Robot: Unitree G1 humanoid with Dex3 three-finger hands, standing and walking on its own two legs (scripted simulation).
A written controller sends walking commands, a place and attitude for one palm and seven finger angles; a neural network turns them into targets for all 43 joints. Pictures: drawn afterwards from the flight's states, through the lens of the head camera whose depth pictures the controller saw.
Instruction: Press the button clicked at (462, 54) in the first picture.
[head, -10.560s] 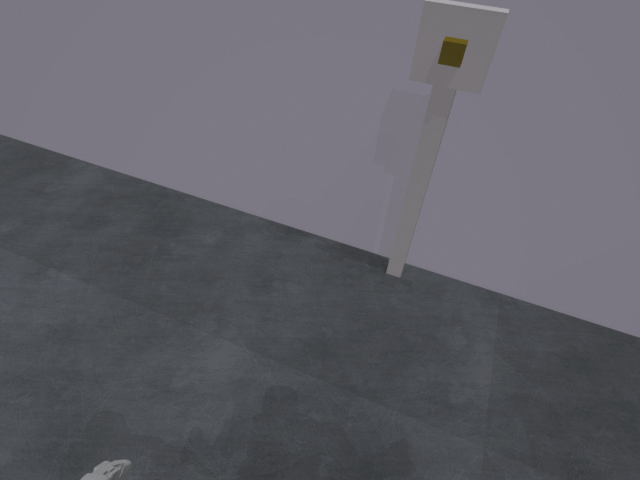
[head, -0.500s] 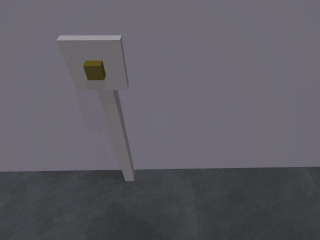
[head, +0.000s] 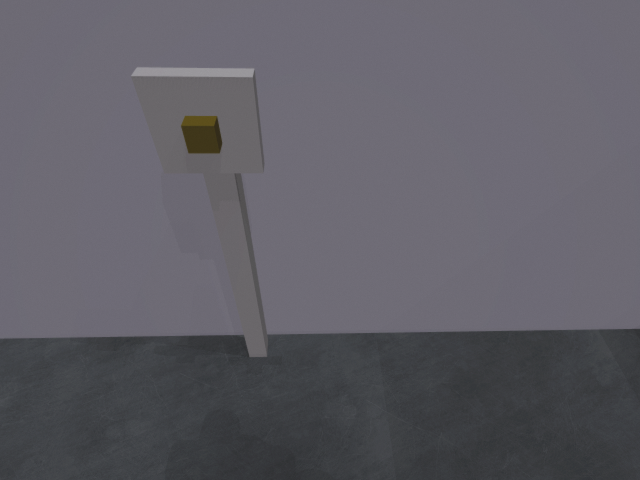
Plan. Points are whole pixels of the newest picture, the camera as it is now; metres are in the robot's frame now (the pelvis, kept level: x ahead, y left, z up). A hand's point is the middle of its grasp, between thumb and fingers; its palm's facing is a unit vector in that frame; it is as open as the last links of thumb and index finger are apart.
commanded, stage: look again from close up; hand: left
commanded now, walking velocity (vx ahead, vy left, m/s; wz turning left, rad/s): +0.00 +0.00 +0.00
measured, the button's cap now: (203, 133) +0.59 +0.24 +0.12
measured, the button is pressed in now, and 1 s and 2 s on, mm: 0 0 0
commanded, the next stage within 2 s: shuffle to correct the standing spot in 0.58 s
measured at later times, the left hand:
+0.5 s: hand out of the picture +0.05 +0.21 -0.17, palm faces +0.04 -0.97 -0.24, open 7.3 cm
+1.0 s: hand out of the picture +0.05 +0.17 -0.18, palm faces +0.07 -0.98 -0.17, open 7.4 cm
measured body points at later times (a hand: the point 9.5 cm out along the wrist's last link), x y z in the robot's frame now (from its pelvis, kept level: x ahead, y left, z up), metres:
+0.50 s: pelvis +0.03 +0.03 +0.00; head +0.01 +0.01 +0.45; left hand +0.05 +0.26 -0.15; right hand +0.02 -0.17 -0.17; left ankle -0.01 +0.12 -0.74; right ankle +0.07 -0.10 -0.74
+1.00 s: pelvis +0.08 +0.01 -0.01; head +0.09 +0.00 +0.44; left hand +0.05 +0.22 -0.17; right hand +0.06 -0.21 -0.18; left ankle -0.01 +0.12 -0.74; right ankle +0.07 -0.10 -0.74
